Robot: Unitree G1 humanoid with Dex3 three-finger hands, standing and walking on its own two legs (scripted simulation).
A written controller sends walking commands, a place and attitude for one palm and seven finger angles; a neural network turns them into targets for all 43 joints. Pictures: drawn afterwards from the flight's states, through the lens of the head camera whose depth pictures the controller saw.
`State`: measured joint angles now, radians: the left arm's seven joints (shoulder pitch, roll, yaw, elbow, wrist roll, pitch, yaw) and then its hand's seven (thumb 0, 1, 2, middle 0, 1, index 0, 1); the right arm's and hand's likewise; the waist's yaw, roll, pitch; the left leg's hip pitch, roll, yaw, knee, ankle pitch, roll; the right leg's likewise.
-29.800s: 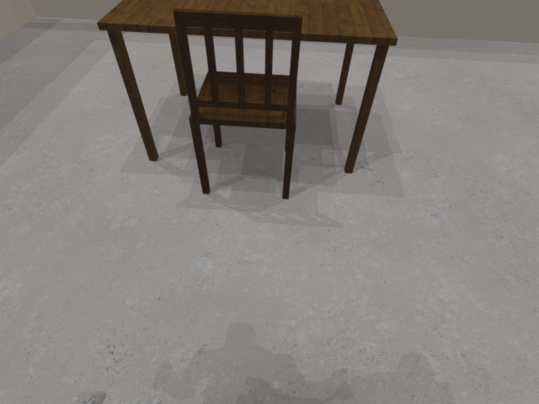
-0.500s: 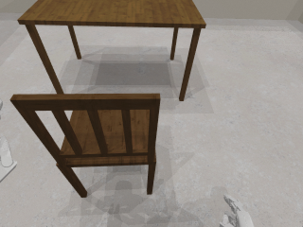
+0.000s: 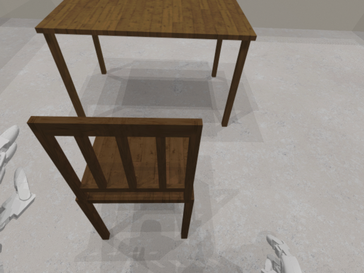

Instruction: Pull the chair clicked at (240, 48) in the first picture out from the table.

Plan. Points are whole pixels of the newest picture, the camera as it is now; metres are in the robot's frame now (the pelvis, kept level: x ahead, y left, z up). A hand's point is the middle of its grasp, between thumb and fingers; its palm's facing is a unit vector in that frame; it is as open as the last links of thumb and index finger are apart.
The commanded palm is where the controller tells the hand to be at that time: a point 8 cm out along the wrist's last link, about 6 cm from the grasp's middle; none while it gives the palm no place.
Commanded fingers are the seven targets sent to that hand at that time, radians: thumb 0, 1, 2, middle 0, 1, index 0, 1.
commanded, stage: let the arm hang, fingers relaxed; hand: left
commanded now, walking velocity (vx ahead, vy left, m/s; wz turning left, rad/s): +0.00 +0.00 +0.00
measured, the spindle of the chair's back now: (127, 163) +0.44 +0.19 -0.09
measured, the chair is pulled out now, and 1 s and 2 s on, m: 0.63 0.63 0.63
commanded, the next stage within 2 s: look to check the result in 1.08 s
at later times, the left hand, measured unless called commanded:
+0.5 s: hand out of the picture -0.06 +0.18 -0.18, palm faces +0.04 -0.97 -0.23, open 7.1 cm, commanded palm none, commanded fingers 0.00 0.90 0.90 -0.20 -0.30 -0.20 -0.30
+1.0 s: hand out of the picture -0.02 +0.13 -0.18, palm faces +0.07 -0.98 -0.16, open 7.3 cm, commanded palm none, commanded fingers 0.00 0.90 0.90 -0.20 -0.30 -0.20 -0.30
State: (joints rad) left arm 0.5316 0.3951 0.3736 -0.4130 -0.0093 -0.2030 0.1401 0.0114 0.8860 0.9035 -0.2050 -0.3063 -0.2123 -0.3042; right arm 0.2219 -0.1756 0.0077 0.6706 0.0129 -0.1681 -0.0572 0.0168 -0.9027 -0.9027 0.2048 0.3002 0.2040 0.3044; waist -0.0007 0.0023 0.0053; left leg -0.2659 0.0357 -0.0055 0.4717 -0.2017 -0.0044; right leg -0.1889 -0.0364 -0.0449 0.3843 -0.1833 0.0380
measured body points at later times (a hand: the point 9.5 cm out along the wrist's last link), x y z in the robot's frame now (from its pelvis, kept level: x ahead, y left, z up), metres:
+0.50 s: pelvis +0.00 -0.01 +0.00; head +0.01 +0.00 +0.44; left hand -0.06 +0.24 -0.16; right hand -0.03 -0.25 -0.16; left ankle +0.03 +0.12 -0.74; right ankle +0.01 -0.15 -0.74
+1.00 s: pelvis -0.01 -0.03 -0.01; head +0.00 -0.03 +0.44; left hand -0.02 +0.18 -0.17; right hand -0.02 -0.23 -0.17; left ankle +0.03 +0.12 -0.74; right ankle +0.01 -0.15 -0.74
